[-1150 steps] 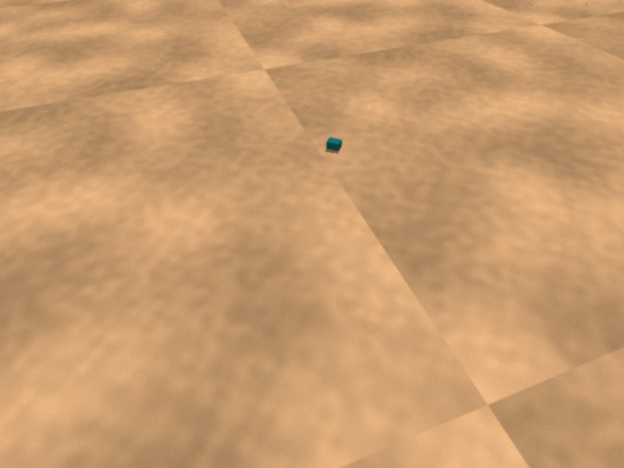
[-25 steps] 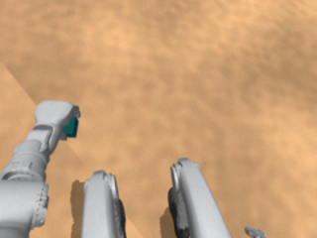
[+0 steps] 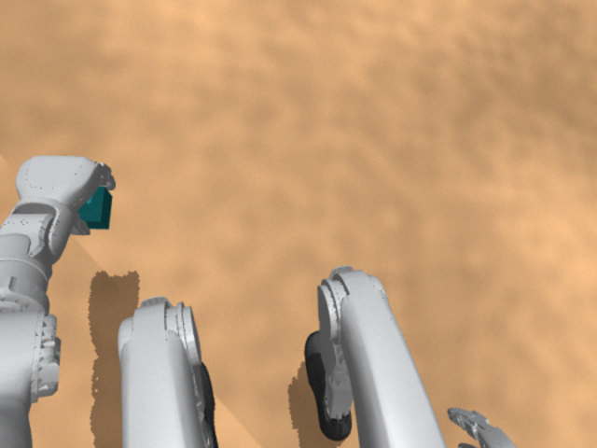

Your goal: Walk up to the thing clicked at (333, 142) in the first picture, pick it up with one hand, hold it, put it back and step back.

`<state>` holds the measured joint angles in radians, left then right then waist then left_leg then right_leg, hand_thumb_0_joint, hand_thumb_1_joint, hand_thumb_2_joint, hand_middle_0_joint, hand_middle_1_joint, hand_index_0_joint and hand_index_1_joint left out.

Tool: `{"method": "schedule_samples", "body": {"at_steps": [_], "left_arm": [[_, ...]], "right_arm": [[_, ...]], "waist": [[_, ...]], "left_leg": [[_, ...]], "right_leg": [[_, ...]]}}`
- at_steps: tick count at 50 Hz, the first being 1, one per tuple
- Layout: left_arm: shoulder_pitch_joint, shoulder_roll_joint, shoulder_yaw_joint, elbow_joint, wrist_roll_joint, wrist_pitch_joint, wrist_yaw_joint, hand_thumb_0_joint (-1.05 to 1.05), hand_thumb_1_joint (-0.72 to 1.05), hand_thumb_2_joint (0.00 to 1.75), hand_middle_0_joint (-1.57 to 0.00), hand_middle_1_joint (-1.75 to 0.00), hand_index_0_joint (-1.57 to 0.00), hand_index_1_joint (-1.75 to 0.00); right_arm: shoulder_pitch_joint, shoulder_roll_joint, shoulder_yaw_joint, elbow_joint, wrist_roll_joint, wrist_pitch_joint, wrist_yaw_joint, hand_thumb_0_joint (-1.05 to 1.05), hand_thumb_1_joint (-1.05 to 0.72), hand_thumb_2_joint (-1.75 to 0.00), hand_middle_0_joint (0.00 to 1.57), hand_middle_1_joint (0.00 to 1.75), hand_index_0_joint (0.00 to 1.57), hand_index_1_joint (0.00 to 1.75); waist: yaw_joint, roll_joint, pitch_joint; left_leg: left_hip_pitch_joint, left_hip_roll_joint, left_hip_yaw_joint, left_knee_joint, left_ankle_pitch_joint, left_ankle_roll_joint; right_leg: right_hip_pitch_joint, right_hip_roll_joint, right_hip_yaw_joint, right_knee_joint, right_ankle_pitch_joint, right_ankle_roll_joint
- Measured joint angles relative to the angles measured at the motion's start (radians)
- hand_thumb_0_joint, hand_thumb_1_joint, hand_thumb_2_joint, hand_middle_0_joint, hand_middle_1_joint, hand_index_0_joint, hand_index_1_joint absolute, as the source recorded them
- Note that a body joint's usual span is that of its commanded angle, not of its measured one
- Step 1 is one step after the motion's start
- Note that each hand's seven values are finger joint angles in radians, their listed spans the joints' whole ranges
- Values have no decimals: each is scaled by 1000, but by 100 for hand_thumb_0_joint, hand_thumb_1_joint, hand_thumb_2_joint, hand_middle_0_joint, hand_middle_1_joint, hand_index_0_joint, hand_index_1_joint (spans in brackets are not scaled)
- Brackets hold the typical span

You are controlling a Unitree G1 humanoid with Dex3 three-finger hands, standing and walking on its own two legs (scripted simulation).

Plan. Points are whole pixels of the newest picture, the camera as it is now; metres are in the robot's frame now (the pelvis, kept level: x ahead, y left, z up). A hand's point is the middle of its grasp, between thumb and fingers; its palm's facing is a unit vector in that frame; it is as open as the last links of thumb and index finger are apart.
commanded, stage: crouch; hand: left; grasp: from above
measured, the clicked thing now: (79, 207) +0.47 +0.27 -0.20
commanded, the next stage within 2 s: lower in 0.54 s
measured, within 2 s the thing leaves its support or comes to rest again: neither
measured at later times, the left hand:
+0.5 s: hand (89, 212) +0.47 +0.26 -0.21, palm faces -0.47 +0.04 -0.88, open 8.1 cm
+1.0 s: hand (101, 219) +0.47 +0.25 -0.26, palm faces -0.48 +0.02 -0.88, open 8.1 cm
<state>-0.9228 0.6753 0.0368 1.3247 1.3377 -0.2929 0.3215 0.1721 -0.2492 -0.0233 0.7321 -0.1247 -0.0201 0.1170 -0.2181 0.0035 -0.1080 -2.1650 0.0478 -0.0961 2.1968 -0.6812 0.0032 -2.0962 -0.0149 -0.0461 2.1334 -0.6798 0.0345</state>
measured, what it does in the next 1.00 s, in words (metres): lowers itself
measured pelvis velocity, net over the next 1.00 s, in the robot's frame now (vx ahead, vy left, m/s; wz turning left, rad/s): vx -0.01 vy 0.00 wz -0.05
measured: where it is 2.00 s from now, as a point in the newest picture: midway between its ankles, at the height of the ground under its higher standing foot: (267, 418)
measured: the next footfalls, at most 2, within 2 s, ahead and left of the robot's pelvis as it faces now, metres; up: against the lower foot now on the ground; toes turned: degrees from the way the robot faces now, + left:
none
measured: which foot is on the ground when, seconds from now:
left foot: down 0.00-1.00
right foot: down 0.00-1.00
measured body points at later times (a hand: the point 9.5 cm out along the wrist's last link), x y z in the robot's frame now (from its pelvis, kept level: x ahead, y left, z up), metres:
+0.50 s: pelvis -0.01 +0.00 -0.05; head +0.23 +0.06 +0.33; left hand +0.49 +0.25 -0.16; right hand +0.02 -0.27 -0.16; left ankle +0.08 +0.13 -0.36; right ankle +0.09 -0.13 -0.36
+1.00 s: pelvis -0.01 +0.00 -0.08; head +0.24 +0.07 +0.29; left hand +0.49 +0.25 -0.21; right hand +0.02 -0.28 -0.17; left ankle +0.08 +0.13 -0.36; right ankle +0.09 -0.13 -0.36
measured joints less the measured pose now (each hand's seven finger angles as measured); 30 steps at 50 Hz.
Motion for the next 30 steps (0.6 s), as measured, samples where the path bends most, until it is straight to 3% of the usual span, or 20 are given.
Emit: {"method": "schedule_samples", "body": {"at_steps": [10, 30], "left_arm": [[-50, 30, 4, 79, 35, -19, 40, -1, 29, 21, -90, -23, -93, -20], [-74, 66, -1, 115, 18, -1, 33, -1, 28, 22, -90, -23, -93, -20]], "right_arm": [[2, -4, 17, 23, -15, -5, 5, 0, -91, -90, 20, 30, 20, 30], [2, -2, 66, 20, -17, -15, 10, 0, -91, -90, 20, 30, 20, 30]], "waist": [[-19, -9, 26], [-41, -14, 59]], "left_leg": [[-71, -3, -8, 83, 12, 4], [-141, -6, -28, 174, 11, 0]], "right_leg": [[-67, 4, 0, 79, 12, 4], [-131, 11, -8, 161, 14, 7]]}}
